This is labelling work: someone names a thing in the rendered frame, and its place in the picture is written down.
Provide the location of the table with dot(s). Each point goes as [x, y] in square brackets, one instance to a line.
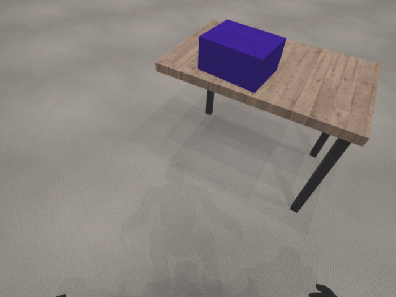
[331, 92]

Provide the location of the carton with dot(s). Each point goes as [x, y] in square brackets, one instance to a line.
[240, 54]

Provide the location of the right robot hand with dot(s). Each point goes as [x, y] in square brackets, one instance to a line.
[325, 292]

